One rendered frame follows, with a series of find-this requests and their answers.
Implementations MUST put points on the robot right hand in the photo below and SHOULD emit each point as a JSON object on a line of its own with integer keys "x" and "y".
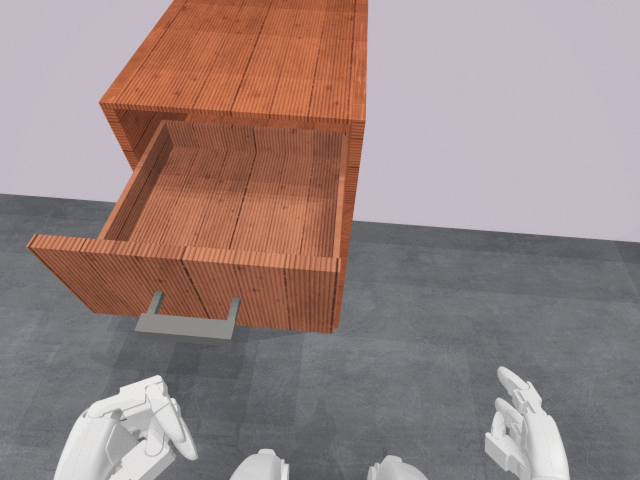
{"x": 534, "y": 447}

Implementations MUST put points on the handle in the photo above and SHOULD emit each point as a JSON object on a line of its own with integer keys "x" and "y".
{"x": 154, "y": 326}

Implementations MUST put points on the cabinet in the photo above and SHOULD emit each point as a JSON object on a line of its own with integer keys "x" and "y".
{"x": 298, "y": 64}

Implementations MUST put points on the robot left hand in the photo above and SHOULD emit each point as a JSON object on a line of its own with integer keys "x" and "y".
{"x": 98, "y": 442}

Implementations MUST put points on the drawer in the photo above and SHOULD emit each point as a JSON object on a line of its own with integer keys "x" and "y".
{"x": 215, "y": 211}

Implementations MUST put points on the robot left thigh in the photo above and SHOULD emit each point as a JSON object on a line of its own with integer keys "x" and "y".
{"x": 262, "y": 467}

